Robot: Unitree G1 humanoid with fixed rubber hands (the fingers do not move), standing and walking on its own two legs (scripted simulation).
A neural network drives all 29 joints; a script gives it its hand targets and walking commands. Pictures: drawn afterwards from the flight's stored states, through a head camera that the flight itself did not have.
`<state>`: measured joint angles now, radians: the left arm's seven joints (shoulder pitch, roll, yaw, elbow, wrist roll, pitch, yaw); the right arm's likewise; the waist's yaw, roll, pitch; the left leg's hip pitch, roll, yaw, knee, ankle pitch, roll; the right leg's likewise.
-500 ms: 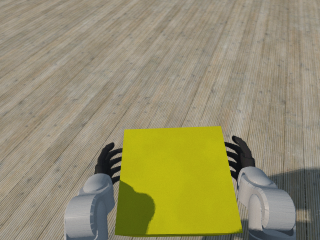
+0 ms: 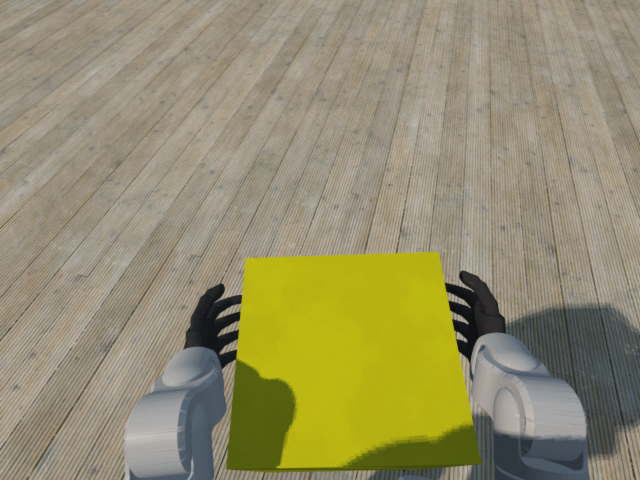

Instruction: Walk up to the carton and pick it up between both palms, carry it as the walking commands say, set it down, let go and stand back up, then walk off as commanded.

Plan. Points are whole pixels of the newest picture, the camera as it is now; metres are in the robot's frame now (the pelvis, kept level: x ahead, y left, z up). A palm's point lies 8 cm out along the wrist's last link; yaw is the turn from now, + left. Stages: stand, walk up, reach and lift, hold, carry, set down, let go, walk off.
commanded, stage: carry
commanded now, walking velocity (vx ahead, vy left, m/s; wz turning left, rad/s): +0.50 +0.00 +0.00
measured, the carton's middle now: (343, 375) +0.24 -0.01 +0.00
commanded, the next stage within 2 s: none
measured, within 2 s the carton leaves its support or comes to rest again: neither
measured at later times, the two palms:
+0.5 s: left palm (243, 151) +0.58 +0.14 +0.08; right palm (422, 136) +0.62 -0.16 +0.07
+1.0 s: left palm (230, 49) +0.93 +0.20 +0.07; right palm (367, 42) +0.94 -0.10 +0.08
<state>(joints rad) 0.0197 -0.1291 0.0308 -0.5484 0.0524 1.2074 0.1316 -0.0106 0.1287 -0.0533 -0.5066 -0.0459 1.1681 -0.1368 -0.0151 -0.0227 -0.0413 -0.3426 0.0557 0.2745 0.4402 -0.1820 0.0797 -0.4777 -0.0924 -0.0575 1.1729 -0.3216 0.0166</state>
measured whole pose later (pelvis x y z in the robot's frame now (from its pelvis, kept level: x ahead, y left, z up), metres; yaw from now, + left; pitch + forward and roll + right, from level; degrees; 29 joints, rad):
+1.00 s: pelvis +0.70 +0.05 +0.00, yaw +0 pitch +4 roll +0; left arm 0.02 -0.13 0.03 -0.57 0.05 1.23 0.13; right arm -0.01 0.13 -0.05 -0.52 -0.05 1.19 -0.14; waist -0.02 -0.02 -0.04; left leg -0.38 0.06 0.26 0.47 -0.17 0.08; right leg -0.41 -0.07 -0.06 1.19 -0.35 0.01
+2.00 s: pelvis +1.21 +0.05 +0.00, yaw +1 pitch +4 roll +0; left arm 0.00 -0.13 0.03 -0.54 0.06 1.23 0.13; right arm -0.04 0.13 -0.06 -0.50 -0.05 1.20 -0.14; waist -0.02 -0.01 -0.13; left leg -0.31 0.04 0.17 0.55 -0.28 0.01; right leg -0.16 -0.06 -0.16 0.53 -0.37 0.03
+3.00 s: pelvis +1.17 +0.03 +0.00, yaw +1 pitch +2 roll +1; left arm -0.01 -0.13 0.06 -0.41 0.06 1.12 0.12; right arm -0.05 0.13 -0.06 -0.39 -0.07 1.10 -0.13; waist 0.00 -0.01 -0.10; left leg -0.31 0.07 0.17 0.50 -0.22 0.00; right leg -0.16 -0.03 -0.16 0.50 -0.36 -0.02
